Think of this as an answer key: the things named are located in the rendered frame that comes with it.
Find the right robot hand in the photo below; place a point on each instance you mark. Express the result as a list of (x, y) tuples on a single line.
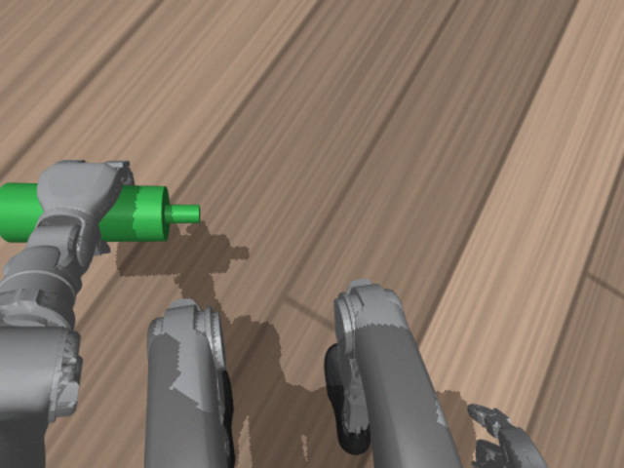
[(516, 449)]

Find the right robot foot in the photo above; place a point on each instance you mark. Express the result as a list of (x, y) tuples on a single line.
[(352, 443)]

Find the left robot hand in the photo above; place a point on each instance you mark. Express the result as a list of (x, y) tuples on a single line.
[(91, 188)]

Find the bottle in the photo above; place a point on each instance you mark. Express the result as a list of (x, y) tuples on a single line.
[(140, 214)]

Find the left robot arm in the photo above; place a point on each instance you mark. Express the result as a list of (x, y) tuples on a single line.
[(40, 366)]

